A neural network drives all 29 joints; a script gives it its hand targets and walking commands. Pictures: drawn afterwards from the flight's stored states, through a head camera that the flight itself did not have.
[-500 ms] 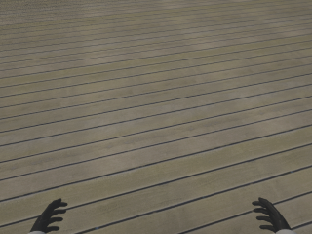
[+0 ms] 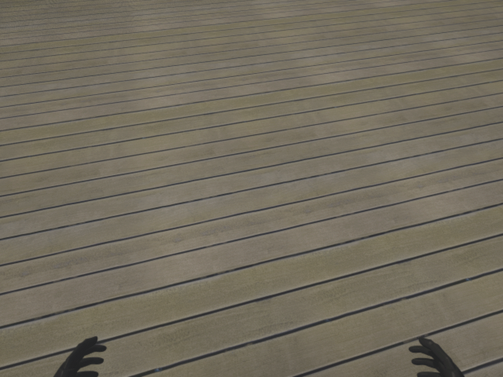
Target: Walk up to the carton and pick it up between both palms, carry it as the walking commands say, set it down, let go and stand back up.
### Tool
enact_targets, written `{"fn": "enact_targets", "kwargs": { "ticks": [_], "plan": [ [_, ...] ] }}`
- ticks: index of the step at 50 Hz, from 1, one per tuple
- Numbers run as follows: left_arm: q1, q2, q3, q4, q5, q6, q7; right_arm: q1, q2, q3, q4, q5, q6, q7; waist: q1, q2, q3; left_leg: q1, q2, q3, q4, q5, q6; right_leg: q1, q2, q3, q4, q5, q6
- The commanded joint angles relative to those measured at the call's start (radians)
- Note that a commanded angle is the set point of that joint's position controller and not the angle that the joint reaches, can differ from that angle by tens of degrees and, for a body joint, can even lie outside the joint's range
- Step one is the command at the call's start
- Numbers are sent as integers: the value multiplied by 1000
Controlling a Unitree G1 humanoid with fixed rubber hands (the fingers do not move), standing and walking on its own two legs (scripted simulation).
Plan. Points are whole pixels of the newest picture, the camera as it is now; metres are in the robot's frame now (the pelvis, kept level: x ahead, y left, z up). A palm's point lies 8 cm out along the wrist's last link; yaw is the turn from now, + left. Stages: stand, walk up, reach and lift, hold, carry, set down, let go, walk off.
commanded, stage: stand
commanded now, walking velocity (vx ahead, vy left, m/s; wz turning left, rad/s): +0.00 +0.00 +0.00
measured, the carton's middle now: out of the picture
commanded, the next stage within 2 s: walk up in 1.26 s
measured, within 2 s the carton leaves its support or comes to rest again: neither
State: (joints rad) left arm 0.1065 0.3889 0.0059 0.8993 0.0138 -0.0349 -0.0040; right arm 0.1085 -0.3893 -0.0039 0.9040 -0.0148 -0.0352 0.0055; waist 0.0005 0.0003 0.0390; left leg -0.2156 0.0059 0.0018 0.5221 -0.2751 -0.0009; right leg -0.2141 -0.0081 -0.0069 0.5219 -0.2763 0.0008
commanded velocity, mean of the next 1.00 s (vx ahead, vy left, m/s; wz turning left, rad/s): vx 0.00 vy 0.00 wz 0.00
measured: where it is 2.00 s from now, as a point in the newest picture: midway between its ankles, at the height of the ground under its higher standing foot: outside the picture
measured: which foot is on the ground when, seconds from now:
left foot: down 0.00-1.00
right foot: down 0.00-1.00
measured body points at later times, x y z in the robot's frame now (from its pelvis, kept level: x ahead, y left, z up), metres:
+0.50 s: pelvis +0.00 +0.00 +0.01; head +0.00 +0.00 +0.46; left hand +0.11 +0.31 -0.10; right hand +0.11 -0.31 -0.10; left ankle +0.00 +0.12 -0.74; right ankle +0.00 -0.12 -0.74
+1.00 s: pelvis +0.00 +0.00 +0.01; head +0.01 +0.00 +0.46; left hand +0.11 +0.32 -0.10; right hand +0.11 -0.32 -0.10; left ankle +0.00 +0.12 -0.74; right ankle +0.00 -0.12 -0.74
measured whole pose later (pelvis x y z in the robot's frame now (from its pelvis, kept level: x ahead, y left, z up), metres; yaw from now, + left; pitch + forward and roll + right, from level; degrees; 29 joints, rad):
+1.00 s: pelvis +0.00 +0.00 +0.01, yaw +0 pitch -2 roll +0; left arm 0.08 0.40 0.00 1.05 0.01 -0.02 0.00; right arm 0.08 -0.40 -0.01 1.06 -0.01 -0.02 0.00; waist 0.00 0.00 0.04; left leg -0.12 0.01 0.01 0.34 -0.19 0.00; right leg -0.12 -0.01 0.00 0.34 -0.19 0.00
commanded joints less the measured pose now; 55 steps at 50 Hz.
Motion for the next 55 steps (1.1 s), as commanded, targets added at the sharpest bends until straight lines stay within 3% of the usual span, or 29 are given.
{"fn": "enact_targets", "kwargs": {
  "ticks": [1, 22, 55],
  "plan": [
    [-48, 167, 34, -30, -2, -11, 4, -50, -167, -34, -29, 2, -11, -4, 1, 0, -69, 27, 98, -96, -118, 160, 46, 32, -99, 96, -117, 168, -47],
    [-66, 175, 26, 85, -1, -3, 6, -72, -173, -32, 88, 1, -2, -5, 1, 1, -55, 73, 114, -97, -213, 152, 31, 70, -113, 100, -212, 158, -33],
    [-62, 182, 27, 114, -2, 5, 10, -64, -179, -34, 113, 2, 6, -9, 2, 0, -59, 102, 121, -92, -234, 205, 28, 99, -120, 97, -234, 212, -29]
  ]
}}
